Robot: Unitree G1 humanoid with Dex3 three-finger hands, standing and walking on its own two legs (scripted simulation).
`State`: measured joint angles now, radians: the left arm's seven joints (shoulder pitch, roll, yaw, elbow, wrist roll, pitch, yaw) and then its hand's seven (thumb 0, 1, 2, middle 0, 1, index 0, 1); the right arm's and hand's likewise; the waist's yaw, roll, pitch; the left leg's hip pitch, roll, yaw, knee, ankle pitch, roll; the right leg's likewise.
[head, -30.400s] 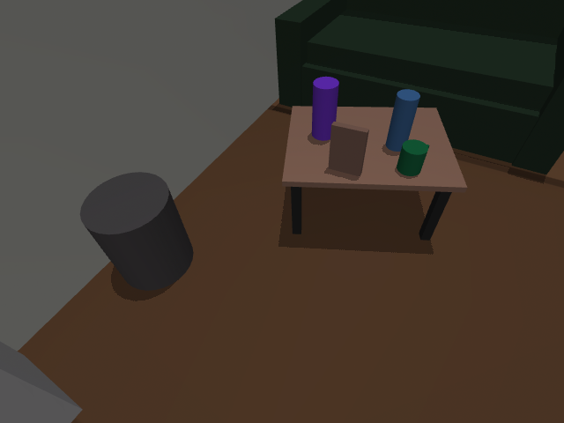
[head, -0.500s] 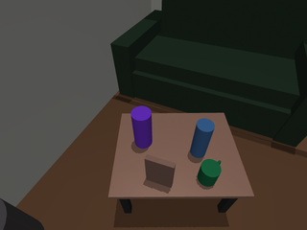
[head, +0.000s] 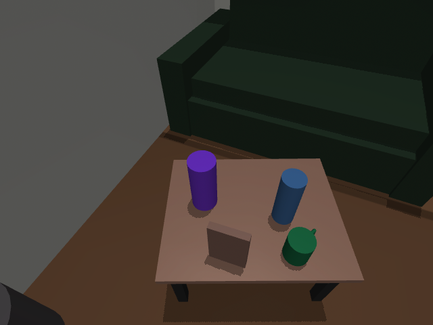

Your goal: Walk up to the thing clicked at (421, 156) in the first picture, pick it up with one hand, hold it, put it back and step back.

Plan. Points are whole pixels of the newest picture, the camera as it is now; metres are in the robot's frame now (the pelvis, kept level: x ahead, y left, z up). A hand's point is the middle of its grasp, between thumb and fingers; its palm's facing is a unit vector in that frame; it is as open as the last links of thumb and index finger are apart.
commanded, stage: stand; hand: right
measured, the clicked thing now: (301, 243) +0.44 -0.25 -0.37
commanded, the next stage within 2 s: none
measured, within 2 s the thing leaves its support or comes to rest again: neither
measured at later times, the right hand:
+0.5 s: hand out of the picture +0.07 -0.25 -0.16, palm faces -0.04 +0.93 -0.36, open 7.5 cm
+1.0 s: hand out of the picture +0.07 -0.26 -0.16, palm faces -0.05 +0.94 -0.35, open 7.3 cm
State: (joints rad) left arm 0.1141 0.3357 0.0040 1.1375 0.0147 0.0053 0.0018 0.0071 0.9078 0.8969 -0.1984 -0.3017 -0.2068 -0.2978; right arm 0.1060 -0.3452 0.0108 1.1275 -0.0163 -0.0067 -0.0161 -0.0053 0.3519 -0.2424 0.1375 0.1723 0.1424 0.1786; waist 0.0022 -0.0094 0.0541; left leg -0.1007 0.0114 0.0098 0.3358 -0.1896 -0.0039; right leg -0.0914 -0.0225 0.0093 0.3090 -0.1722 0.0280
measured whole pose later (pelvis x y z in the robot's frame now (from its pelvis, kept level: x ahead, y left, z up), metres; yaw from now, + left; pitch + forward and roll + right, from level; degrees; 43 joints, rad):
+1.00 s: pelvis -0.01 +0.00 +0.00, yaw +1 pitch -3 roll +0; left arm 0.13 0.34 0.00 1.12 0.01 0.00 0.00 0.01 0.91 0.90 -0.20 -0.30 -0.21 -0.30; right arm 0.12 -0.35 0.00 1.13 -0.02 0.00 0.00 0.00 -0.90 -0.90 0.20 0.30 0.21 0.30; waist 0.00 0.00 0.05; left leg -0.10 0.01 -0.01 0.32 -0.17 -0.01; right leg -0.09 -0.03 -0.01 0.31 -0.17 0.02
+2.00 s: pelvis +0.01 -0.01 +0.00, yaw +2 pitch -2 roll +0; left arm 0.12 0.34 0.00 1.11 0.01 -0.01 0.00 0.01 0.91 0.90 -0.20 -0.30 -0.21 -0.30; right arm 0.11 -0.35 0.00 1.12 -0.01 -0.01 0.00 0.00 -0.91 -0.90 0.20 0.30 0.21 0.30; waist 0.00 0.01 0.06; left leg -0.09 0.01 -0.02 0.32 -0.19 -0.02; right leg -0.08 -0.02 -0.02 0.31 -0.19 0.02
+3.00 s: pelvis -0.10 +0.03 -0.02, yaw -2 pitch -1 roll -1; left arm 0.11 0.38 0.06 0.88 0.01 0.06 0.01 0.01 0.91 0.90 -0.20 -0.30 -0.21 -0.30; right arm 0.11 -0.34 -0.04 0.87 -0.03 0.03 -0.02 0.00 -0.90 -0.90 0.20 0.30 0.21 0.30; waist -0.01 -0.04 0.21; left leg -0.31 -0.02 0.06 0.58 -0.25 0.06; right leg -0.35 0.07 0.13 0.93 -0.48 0.02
